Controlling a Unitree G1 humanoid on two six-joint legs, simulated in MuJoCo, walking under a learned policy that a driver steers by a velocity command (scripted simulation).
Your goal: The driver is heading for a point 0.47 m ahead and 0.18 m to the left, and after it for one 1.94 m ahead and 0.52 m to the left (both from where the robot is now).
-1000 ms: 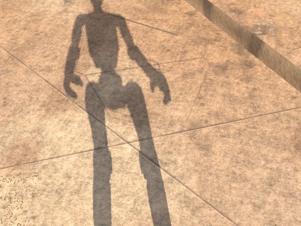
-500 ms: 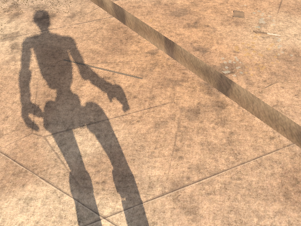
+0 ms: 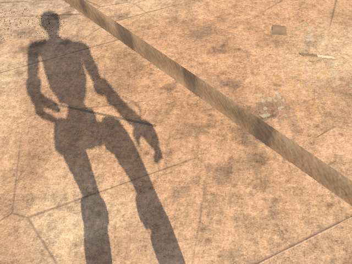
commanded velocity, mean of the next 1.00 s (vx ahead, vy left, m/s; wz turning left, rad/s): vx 0.35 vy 0.00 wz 0.44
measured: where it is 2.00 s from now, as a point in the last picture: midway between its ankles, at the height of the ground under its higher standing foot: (151, 256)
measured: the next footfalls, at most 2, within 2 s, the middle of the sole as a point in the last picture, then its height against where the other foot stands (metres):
left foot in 0.42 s outside the picture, level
right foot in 0.86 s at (170, 222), level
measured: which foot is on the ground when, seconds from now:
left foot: up 0.00-0.40, down 0.42-0.86, up 0.88-1.00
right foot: down 0.00-0.44, up 0.46-0.84, down 0.86-1.00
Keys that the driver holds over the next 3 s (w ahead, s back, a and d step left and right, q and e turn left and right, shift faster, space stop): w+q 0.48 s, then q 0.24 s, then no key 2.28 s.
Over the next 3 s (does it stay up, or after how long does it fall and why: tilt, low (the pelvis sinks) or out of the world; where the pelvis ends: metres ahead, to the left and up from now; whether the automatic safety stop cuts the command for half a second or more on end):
stays up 0.50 0.14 0.00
